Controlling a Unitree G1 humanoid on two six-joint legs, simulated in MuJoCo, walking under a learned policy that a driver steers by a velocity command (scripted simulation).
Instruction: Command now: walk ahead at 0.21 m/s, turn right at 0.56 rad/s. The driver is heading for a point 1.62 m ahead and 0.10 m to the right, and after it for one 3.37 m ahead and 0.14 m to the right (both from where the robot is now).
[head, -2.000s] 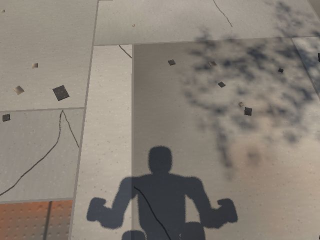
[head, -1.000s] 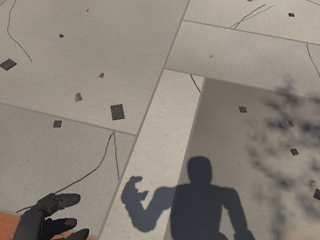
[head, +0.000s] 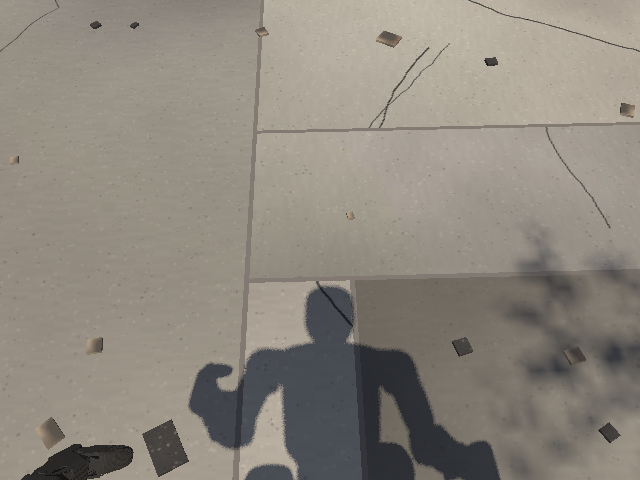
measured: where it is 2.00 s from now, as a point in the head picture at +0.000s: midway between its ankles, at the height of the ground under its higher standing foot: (368, 423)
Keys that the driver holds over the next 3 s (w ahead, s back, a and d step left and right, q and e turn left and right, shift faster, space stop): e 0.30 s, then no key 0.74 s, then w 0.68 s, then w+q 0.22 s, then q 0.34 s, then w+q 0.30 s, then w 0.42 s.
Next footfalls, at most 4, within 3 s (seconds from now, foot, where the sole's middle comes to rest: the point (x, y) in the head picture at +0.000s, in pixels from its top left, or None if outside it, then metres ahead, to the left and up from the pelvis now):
0.46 left None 0.22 0.14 -0.75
0.76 right None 0.10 -0.11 -0.75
1.76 right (433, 426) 0.51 -0.22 -0.75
2.26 left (339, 316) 0.77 -0.04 -0.75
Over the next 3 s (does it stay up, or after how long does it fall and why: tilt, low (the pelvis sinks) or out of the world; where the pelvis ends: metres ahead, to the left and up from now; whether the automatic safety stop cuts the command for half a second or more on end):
stays up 0.88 -0.15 0.03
